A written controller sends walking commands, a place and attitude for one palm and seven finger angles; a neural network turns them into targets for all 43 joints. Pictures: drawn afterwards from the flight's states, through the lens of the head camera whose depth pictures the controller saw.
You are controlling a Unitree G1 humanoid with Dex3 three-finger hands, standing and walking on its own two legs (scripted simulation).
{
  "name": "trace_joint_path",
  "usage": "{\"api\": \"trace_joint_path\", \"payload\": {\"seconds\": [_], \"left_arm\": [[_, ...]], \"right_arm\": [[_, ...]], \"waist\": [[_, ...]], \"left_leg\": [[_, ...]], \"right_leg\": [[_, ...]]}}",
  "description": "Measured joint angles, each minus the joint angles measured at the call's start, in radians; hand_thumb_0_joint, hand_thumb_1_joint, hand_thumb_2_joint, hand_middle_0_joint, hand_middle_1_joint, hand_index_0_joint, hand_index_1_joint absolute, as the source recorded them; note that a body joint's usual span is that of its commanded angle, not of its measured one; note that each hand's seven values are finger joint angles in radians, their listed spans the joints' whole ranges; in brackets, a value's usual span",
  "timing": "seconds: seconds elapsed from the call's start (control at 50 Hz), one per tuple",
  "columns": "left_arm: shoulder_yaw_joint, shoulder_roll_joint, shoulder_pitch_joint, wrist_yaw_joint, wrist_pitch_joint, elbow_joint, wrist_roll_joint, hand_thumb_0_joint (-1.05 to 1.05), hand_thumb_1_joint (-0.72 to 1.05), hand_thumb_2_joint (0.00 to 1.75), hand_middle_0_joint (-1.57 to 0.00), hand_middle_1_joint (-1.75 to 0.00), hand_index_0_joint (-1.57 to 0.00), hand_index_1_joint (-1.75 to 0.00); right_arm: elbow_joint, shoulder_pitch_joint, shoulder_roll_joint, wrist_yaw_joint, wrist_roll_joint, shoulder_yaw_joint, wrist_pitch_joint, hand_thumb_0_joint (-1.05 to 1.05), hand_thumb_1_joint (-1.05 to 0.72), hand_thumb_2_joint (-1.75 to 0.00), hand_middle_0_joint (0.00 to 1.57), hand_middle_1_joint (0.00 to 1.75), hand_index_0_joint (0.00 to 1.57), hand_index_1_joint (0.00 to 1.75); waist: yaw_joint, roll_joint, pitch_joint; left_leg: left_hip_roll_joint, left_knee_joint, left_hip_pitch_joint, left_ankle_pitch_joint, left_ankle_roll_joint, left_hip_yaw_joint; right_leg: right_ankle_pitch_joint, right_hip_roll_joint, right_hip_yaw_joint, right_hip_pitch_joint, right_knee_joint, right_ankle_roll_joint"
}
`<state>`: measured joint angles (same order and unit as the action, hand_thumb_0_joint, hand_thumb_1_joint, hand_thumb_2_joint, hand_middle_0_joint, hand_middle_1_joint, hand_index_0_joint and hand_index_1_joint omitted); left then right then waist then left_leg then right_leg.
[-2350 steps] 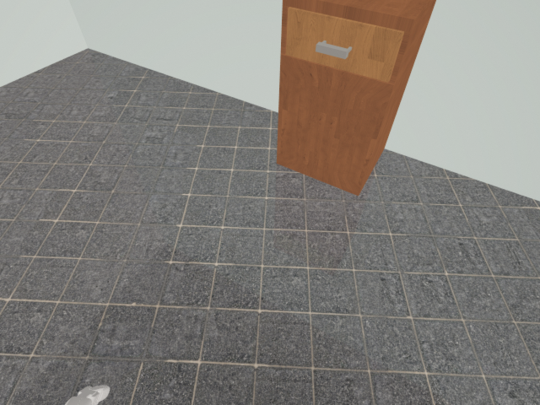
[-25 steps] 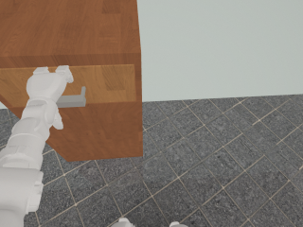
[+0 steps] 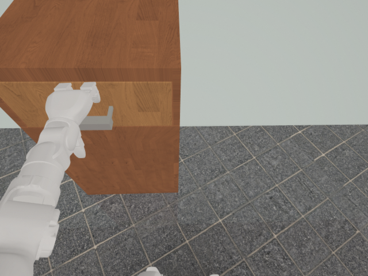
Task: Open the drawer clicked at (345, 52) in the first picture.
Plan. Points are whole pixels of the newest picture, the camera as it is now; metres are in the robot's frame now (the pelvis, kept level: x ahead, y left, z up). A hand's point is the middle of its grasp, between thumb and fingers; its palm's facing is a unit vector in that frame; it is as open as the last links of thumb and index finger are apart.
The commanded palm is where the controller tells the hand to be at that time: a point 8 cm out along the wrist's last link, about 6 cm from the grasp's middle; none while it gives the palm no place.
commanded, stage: move the hooked fingers above the handle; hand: left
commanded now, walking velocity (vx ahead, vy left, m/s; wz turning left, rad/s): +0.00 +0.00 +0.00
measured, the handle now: (90, 116) +0.52 +0.25 -0.02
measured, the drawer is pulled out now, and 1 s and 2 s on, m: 0.00 0.00 0.00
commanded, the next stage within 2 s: lower the fingers behind the handle in 0.22 s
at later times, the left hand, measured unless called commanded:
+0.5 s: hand (79, 123) +0.46 +0.25 +0.03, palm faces -0.07 -0.03 -1.00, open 13.8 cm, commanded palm +0.44 +0.25 +0.08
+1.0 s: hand (81, 132) +0.45 +0.25 -0.01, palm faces -0.06 -0.03 -1.00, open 13.8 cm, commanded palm +0.44 +0.25 +0.05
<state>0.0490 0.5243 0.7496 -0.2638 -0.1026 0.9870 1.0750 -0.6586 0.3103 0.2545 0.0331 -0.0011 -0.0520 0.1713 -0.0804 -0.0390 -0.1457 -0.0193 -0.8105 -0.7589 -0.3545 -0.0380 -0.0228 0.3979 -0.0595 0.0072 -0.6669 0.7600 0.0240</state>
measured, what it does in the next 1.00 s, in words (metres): stands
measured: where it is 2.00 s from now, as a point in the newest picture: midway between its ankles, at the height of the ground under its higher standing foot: outside the picture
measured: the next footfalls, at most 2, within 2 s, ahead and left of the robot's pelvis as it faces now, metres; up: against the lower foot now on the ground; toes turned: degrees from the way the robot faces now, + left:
none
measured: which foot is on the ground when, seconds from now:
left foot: down 0.00-1.00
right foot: down 0.00-1.00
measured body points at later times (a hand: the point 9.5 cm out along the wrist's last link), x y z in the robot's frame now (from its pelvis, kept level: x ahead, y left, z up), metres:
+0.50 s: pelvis +0.01 -0.01 +0.00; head +0.09 -0.01 +0.44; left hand +0.45 +0.25 +0.08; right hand +0.04 -0.28 -0.13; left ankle +0.01 +0.09 -0.70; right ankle -0.03 -0.11 -0.70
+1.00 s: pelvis +0.00 +0.00 -0.01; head +0.10 +0.01 +0.43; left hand +0.45 +0.25 +0.05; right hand +0.03 -0.27 -0.14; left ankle +0.01 +0.09 -0.70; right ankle -0.03 -0.11 -0.70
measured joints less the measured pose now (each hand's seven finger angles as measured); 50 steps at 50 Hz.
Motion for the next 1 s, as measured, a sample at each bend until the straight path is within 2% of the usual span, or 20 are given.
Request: {"api": "trace_joint_path", "payload": {"seconds": [0.1,0.22,0.38,0.48,0.76,1.0], "left_arm": [[-0.028,0.003,-0.007,0.006,-0.006,-0.01,0.011,0.0,-0.49,0.3,-0.32,-1.2,-0.32,-1.2],[-0.061,0.014,-0.054,0.011,-0.007,-0.04,0.007,0.0,-0.49,0.3,-0.32,-1.2,-0.32,-1.2],[-0.058,0.027,-0.093,0.02,-0.034,-0.053,-0.003,0.0,-0.49,0.3,-0.32,-1.2,-0.32,-1.2],[-0.06,0.024,-0.095,0.007,-0.056,-0.054,-0.007,0.0,-0.49,0.3,-0.32,-1.2,-0.32,-1.2],[-0.079,0.035,-0.091,-0.032,-0.071,-0.015,0.017,0.0,-0.49,0.3,-0.32,-1.2,-0.32,-1.2],[-0.057,0.011,-0.073,-0.074,-0.042,0.004,0.03,0.0,-0.49,0.3,-0.31,-1.2,-0.32,-1.2]], "right_arm": [[0.009,0.004,0.0,0.001,0.003,0.004,0.007,0.0,-0.91,-0.9,0.21,0.3,0.2,0.3],[0.011,0.025,-0.002,0.0,0.003,0.001,0.023,0.0,-0.91,-0.9,0.21,0.3,0.2,0.3],[-0.012,0.036,-0.006,0.009,-0.003,-0.001,0.028,0.0,-0.91,-0.9,0.21,0.3,0.2,0.3],[-0.02,0.027,-0.002,0.006,0.001,-0.008,0.025,0.0,-0.91,-0.9,0.21,0.3,0.2,0.3],[-0.009,0.002,0.005,0.007,0.01,-0.008,0.015,0.0,-0.91,-0.9,0.21,0.3,0.2,0.3],[-0.023,0.012,-0.01,-0.005,0.018,-0.004,0.018,0.0,-0.91,-0.9,0.21,0.3,0.2,0.3]], "waist": [[-0.008,0.0,-0.006],[-0.004,-0.009,-0.008],[0.002,-0.009,-0.002],[0.005,-0.007,-0.01],[-0.004,0.002,-0.022],[-0.009,-0.006,-0.029]], "left_leg": [[0.007,-0.002,-0.003,-0.008,0.002,0.008],[0.014,0.006,0.012,-0.014,0.004,0.021],[0.012,0.022,0.031,-0.011,0.007,0.014],[0.012,0.012,0.018,-0.015,0.009,0.01],[0.014,-0.052,-0.06,-0.034,0.007,0.005],[0.012,-0.103,-0.112,-0.048,-0.002,0.006]], "right_leg": [[0.004,-0.006,-0.009,-0.007,0.004,0.003],[0.006,-0.012,-0.023,0.0,0.0,0.004],[0.006,-0.01,-0.016,0.022,-0.016,0.008],[0.01,-0.011,-0.012,0.011,-0.008,0.01],[0.028,-0.014,-0.005,-0.063,0.05,0.007],[0.039,-0.013,-0.002,-0.11,0.093,-0.002]]}}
